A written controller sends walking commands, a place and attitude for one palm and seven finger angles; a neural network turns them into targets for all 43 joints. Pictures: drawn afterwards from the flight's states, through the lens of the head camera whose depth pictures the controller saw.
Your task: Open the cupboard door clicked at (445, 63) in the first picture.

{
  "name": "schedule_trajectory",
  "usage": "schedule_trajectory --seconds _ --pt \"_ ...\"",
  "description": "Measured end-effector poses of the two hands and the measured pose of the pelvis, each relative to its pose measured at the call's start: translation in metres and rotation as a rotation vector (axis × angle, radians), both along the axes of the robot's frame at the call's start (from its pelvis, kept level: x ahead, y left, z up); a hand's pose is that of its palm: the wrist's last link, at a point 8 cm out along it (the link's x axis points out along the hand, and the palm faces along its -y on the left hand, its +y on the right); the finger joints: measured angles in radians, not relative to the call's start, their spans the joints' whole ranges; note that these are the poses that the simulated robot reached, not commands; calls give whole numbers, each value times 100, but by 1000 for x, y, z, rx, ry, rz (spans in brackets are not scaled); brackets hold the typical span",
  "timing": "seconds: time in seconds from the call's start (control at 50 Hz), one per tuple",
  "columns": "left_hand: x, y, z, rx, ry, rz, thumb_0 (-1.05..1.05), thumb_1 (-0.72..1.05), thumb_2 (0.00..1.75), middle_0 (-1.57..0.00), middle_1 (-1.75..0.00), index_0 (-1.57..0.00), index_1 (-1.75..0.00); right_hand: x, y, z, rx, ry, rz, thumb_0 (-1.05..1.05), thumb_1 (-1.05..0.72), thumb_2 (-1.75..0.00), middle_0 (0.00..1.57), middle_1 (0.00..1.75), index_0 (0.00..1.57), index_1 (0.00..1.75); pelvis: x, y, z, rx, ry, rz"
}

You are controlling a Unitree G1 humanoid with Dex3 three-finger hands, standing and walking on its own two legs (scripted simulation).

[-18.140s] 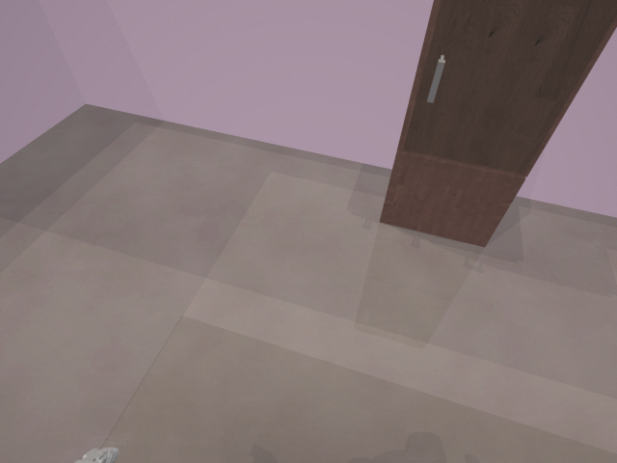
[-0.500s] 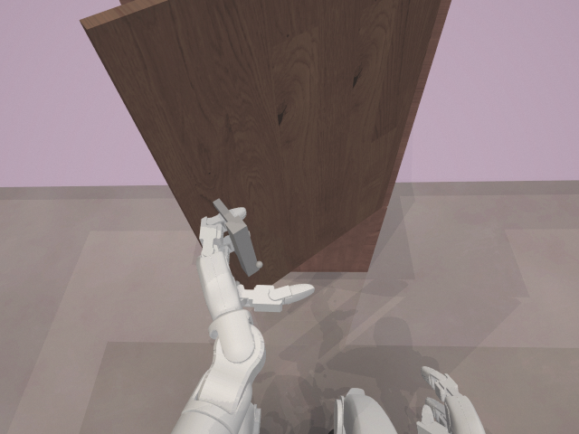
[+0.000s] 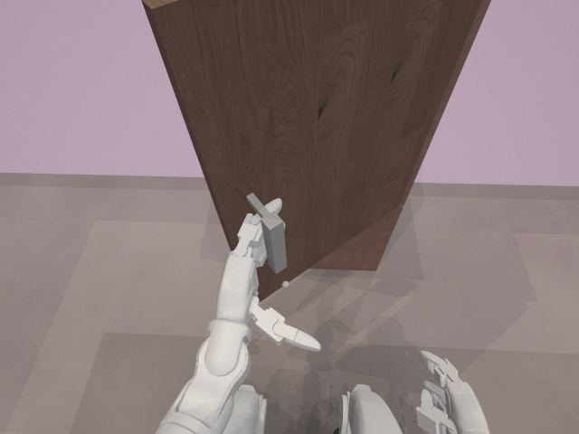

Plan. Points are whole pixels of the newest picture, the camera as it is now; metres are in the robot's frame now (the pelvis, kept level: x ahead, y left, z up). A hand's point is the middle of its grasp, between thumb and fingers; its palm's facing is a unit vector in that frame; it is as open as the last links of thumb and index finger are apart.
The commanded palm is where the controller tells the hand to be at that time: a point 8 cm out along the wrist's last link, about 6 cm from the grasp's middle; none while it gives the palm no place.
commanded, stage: slide the hand sideways off the handle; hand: left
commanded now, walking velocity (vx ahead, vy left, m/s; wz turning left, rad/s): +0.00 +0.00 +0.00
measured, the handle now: (266, 234) +0.37 +0.05 +0.05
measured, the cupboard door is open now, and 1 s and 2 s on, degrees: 39 40 40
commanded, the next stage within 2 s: draw the hand back to the body in 1.02 s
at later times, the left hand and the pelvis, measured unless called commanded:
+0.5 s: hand (265, 307) +0.27 +0.05 +0.04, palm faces -0.06 -1.00 +0.00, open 16.3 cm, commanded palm +0.24 +0.10 +0.04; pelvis +0.00 +0.01 +0.00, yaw -1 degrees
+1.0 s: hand (223, 340) +0.23 +0.09 +0.04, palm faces -0.02 -1.00 -0.02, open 16.3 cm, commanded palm +0.20 +0.15 +0.04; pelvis +0.01 +0.00 -0.01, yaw -1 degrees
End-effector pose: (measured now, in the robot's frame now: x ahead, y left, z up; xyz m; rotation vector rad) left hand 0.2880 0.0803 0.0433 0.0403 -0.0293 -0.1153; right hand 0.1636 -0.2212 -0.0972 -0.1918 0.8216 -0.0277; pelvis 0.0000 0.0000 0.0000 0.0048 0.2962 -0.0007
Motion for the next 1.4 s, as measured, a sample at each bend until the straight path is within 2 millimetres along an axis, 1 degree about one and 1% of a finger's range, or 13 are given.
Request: schedule_trajectory --seconds 0.04,0.14,0.28,0.38,0.48,0.64,0.78,0.92,1.06,1.16,1.2,1.26,1.4 --pt "-3 0 -2 -29 13 -32 -1 -50 30 -21 -37 -15 -39 -4 0 -1 -1 2 -15 1 -90 -90 20 30 20 30 -1 4 -1 -1 -3 -4" --pt "-9 -2 -2 -72 37 4 -1 -50 30 -17 -33 -15 -34 -11 2 -1 1 8 -37 1 -90 -90 20 29 20 30 -2 10 -3 3 1 -17" --pt "-17 4 -1 -39 14 27 -1 -50 30 -16 -31 -15 -31 -14 9 0 7 16 -37 1 -90 -90 20 29 20 30 -3 13 -4 4 0 -26" --pt "-24 12 -1 -37 29 31 -1 -50 30 -16 -31 -15 -31 -9 13 2 14 4 -34 1 -90 -90 20 29 20 30 -1 13 -3 2 -4 -27" --pt "-32 21 0 -40 39 49 -1 -50 30 -16 -31 -16 -31 1 13 6 15 -24 -22 1 -90 -90 20 29 20 30 1 12 -2 1 -4 -23" --pt "-46 34 0 -35 46 68 -1 -50 30 -15 -30 -16 -30 19 9 10 4 -64 -6 1 -90 -90 20 30 20 30 6 6 -5 3 3 -18" --pt "-58 49 -1 -28 61 89 -1 -50 30 -15 -30 -16 -30 29 3 11 -5 -90 -4 1 -90 -90 20 29 20 30 10 1 -7 2 8 -12" --pt "-69 59 0 -19 62 85 -1 -50 30 -15 -30 -15 -30 33 -2 8 -11 -105 -6 1 -90 -90 20 29 20 30 12 -2 -12 1 17 -9" --pt "-82 75 -1 -11 76 101 -1 -50 30 -15 -30 -15 -30 31 -6 5 -17 -113 -18 1 -90 -90 20 30 20 30 11 -4 -15 -1 19 -8" --pt "-82 77 0 -24 51 82 -1 -50 30 -15 -30 -15 -30 30 -7 3 -30 -128 -15 1 -90 -90 20 30 20 30 8 -2 -20 -7 23 -4" --pt "-82 77 3 -19 43 66 -1 -50 30 -15 -30 -15 -30 28 -6 3 -31 -130 -21 1 -90 -90 20 30 20 30 7 -1 -20 -8 18 -6" --pt "-81 80 17 1 34 58 -1 -50 30 -15 -30 -15 -30 25 -4 8 -20 -131 -39 1 -90 -90 20 29 20 30 6 0 -16 -8 -2 -9" --pt "-89 100 54 22 37 107 -1 -50 30 -15 -30 -15 -30 16 4 34 2 -142 -68 1 -90 -90 20 30 20 30 10 3 8 -12 -56 -11"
